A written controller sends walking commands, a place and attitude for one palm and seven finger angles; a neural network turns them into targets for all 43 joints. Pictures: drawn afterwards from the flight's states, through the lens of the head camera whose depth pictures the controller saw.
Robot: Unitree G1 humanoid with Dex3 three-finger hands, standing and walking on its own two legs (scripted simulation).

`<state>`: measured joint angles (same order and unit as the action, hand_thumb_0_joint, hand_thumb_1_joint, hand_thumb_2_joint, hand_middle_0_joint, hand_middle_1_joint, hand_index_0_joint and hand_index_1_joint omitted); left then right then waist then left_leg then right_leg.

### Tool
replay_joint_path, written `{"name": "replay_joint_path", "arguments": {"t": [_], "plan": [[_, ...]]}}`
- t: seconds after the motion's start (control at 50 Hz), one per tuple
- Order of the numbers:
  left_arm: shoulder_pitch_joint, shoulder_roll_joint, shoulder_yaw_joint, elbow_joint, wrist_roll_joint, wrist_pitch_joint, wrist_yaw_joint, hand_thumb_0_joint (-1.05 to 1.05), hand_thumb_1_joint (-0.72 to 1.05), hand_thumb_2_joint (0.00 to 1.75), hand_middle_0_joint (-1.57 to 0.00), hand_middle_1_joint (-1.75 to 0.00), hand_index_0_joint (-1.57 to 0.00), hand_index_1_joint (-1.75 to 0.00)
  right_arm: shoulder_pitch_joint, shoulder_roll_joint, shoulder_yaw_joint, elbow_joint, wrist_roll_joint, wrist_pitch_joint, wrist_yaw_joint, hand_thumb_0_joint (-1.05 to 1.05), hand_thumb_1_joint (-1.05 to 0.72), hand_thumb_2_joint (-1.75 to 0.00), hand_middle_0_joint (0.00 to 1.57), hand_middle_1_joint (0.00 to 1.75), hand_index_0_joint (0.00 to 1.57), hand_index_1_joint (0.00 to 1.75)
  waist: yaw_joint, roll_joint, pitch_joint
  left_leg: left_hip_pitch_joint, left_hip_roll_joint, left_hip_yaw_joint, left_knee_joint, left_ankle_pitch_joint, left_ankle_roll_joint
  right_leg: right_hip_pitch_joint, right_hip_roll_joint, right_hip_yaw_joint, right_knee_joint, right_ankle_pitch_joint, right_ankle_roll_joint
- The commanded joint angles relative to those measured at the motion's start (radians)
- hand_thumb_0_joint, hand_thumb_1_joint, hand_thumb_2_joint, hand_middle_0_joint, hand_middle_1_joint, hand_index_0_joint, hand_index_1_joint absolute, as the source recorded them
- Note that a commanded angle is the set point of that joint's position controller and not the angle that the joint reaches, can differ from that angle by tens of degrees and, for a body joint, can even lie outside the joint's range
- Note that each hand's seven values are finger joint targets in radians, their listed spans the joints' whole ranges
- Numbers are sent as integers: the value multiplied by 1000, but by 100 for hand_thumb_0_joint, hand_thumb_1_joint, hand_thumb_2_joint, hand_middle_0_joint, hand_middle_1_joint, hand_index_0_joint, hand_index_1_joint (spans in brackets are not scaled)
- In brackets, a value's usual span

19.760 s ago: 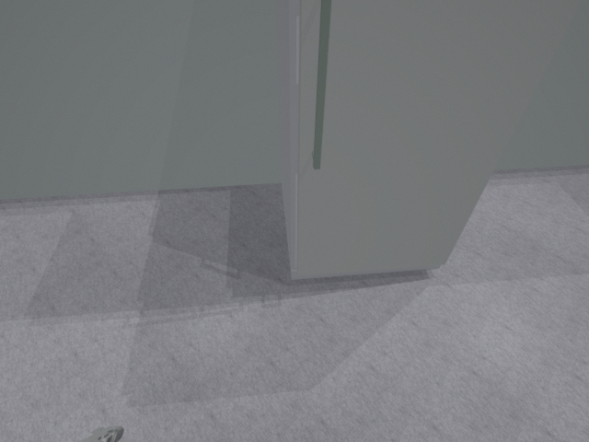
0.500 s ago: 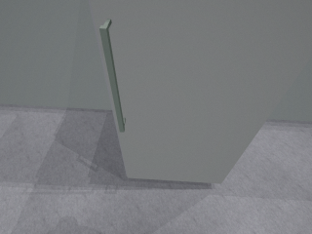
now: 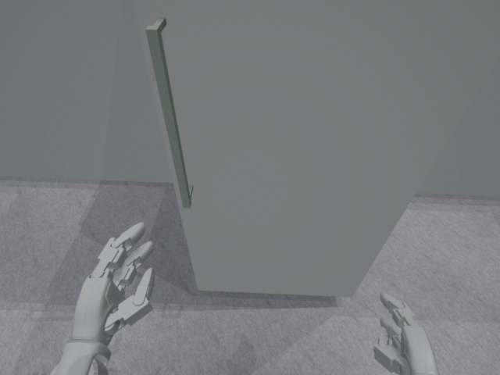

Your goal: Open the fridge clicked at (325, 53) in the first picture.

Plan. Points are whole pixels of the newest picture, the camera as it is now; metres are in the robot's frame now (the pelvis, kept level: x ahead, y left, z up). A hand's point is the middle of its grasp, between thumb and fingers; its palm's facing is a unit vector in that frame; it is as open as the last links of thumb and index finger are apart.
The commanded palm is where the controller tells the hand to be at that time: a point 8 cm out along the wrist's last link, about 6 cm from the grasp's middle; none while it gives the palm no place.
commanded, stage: raise the hand to about handle height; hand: left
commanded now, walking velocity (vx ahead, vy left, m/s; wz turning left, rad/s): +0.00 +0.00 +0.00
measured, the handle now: (176, 131) +0.53 +0.16 +0.13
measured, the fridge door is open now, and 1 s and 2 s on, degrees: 0 0 0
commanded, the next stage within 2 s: move the hooked fingers beside the handle in 1.78 s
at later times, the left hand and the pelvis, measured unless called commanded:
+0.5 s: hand (105, 286) +0.23 +0.22 +0.07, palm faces -0.03 -1.00 -0.04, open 11.0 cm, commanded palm +0.19 +0.27 +0.09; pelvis +0.02 -0.01 +0.00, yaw +1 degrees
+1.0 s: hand (33, 232) +0.26 +0.28 +0.16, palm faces +0.07 -1.00 -0.07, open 13.7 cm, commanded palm +0.22 +0.32 +0.16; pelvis +0.02 +0.01 +0.02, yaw +2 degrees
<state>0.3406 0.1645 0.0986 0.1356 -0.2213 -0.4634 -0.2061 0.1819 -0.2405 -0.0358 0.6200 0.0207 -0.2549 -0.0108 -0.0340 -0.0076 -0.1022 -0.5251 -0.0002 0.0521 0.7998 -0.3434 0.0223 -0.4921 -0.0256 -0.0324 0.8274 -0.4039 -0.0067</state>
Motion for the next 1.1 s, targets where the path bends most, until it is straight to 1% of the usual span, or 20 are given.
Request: {"name": "replay_joint_path", "arguments": {"t": [0.0,0.04,0.1,0.18,0.22,0.28,0.32,0.34,0.36,0.42,0.5,0.52,0.6,0.62,0.72,0.82,0.88,0.94,1.0,1.08], "plan": [[310,207,196,-136,-45,-21,-137,0,50,73,-23,-55,-23,-55,-117,-130,-55,-267,15,-7,4,0,-90,-90,20,30,20,30,132,4,-60,-73,-43,8,-29,75,-18,16,11,2,-75,101,-27],[217,215,210,-343,-79,-4,-106,0,46,71,-23,-58,-23,-58,-106,-113,-45,-300,9,6,-6,0,-90,-90,20,30,20,30,123,160,-123,-23,-29,-6,-24,85,-14,3,21,-1,-50,112,-29],[58,230,221,-596,-90,-80,-30,0,39,68,-24,-63,-24,-63,-26,-87,-38,-271,0,-3,-24,0,-90,-90,20,30,20,30,62,212,-209,56,-5,-45,29,167,2,-33,36,8,-40,193,-25],[-65,165,76,-583,-78,-179,-64,0,29,64,-24,-69,-24,-69,14,-107,-17,-192,0,-42,-42,0,-90,-90,20,30,20,30,-42,164,-94,25,11,-86,86,87,11,-183,49,15,-46,105,-17],[-103,169,45,-477,-98,-149,-135,0,25,62,-25,-72,-25,-72,10,-131,-2,-175,14,-56,-55,0,-90,-90,20,30,20,30,-72,100,-18,-17,15,-105,88,21,16,-189,52,32,-86,35,-13],[-61,265,125,-315,-94,7,-223,0,18,59,-25,-76,-25,-76,4,-154,-9,-180,33,-57,-80,0,-90,-90,20,30,20,30,-39,-21,-53,-58,9,-93,53,-14,20,-115,27,81,-169,-48,3],[24,348,244,-214,-107,145,-249,0,13,57,-25,-80,-25,-80,-22,-150,-12,-194,43,-45,-86,0,-90,-90,20,30,20,30,32,-24,-112,-51,1,-79,31,31,18,-18,6,107,-196,-29,7],[28,341,262,-242,-130,195,-254,0,11,56,-26,-81,-26,-81,-34,-141,-2,-218,43,-36,-87,0,-90,-90,20,30,20,30,52,-19,-146,-32,-4,-75,12,65,17,33,-5,100,-198,13,12],[24,386,328,-256,-152,234,-242,0,8,55,-26,-82,-26,-82,-54,-133,0,-231,42,-26,-91,0,-90,-90,20,30,20,30,74,-50,-173,-24,-5,-75,-1,89,13,82,-11,97,-199,41,17],[26,386,433,-335,-227,256,-176,0,1,52,-26,-87,-26,-87,-76,-100,16,-244,32,-21,-92,0,-90,-90,20,30,20,30,119,-46,-182,8,0,-88,-39,169,3,161,-1,60,-182,185,19],[16,300,367,-444,-212,173,-114,0,-8,48,-27,-93,-27,-93,-26,-95,10,-222,28,-51,-72,0,-90,-90,20,30,20,30,90,46,-154,108,4,-72,-89,249,-1,106,33,-16,-152,327,8],[-6,293,338,-448,-198,164,-121,0,-10,47,-27,-94,-27,-94,-20,-103,11,-216,24,-60,-67,0,-90,-90,20,30,20,30,82,28,-138,114,6,-76,-90,272,1,111,37,-16,-150,355,4],[-64,296,259,-354,-155,197,-182,0,-20,43,-28,-100,-28,-100,17,-140,5,-184,38,-79,-72,0,-90,-90,20,30,20,30,30,70,-60,128,10,-76,-118,190,7,38,38,-20,-195,245,6],[-94,312,261,-334,-159,216,-201,0,-22,42,-28,-102,-28,-102,16,-149,6,-182,41,-80,-77,0,-90,-90,20,30,20,30,30,44,-29,124,10,-82,-125,175,10,45,41,-12,-211,223,3],[-263,472,394,-450,-167,246,-188,0,-34,37,-29,-110,-29,-110,-3,-155,19,-188,39,-93,-103,0,-90,-90,20,30,20,30,65,97,-132,231,15,-105,-188,184,11,129,43,-32,-235,187,-11],[-306,452,427,-390,-195,261,-165,0,-45,32,-30,-117,-30,-117,-14,-141,38,-178,39,-90,-98,0,-90,-90,20,30,20,30,80,123,-105,279,16,-111,-235,231,-5,175,54,-56,-257,244,-20],[-354,421,371,-295,-181,347,-199,0,-50,30,-30,-120,-30,-120,-24,-146,45,-179,50,-78,-100,0,-90,-90,20,30,20,30,69,156,-39,285,17,-110,-265,203,-10,154,50,-55,-283,240,-16],[-394,424,344,-202,-167,447,-241,0,-50,30,-30,-120,-30,-120,-23,-157,49,-185,59,-61,-103,0,-90,-90,20,30,20,30,63,87,20,264,16,-112,-290,165,-2,158,47,-46,-324,222,-13],[-511,489,376,-236,-155,488,-255,0,-50,30,-30,-120,-30,-120,-39,-157,56,-201,58,-48,-108,0,-90,-90,20,30,20,30,65,61,-18,295,15,-121,-304,154,5,175,49,-43,-338,200,-12],[-663,578,452,-361,-162,431,-242,0,-50,30,-30,-120,-30,-120,-62,-138,69,-208,49,-52,-112,0,-90,-90,20,30,20,30,74,124,-131,395,11,-120,-316,199,2,231,53,-38,-353,218,-20]]}}
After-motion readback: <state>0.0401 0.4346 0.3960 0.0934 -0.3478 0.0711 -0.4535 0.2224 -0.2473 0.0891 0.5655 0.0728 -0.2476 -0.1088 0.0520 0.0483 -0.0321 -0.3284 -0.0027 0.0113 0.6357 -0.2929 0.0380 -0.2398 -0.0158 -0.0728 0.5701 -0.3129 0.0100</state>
